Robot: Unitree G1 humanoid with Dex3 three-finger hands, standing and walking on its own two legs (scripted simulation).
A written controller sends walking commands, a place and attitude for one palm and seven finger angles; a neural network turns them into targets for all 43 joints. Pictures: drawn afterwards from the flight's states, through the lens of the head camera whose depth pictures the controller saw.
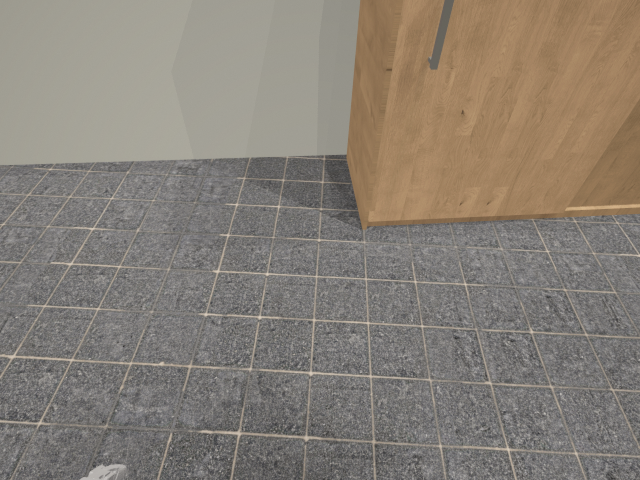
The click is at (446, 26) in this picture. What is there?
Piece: wardrobe's sliding door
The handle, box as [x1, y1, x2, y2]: [428, 0, 453, 69]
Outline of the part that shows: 453,0 444,1 432,56 428,58 428,61 430,63 429,66 431,69 436,69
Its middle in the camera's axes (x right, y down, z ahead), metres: +0.34 -0.61 +1.10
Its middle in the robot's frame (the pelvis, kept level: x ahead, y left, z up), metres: +1.26 -0.28 +0.10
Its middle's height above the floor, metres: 0.87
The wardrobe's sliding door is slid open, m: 0.00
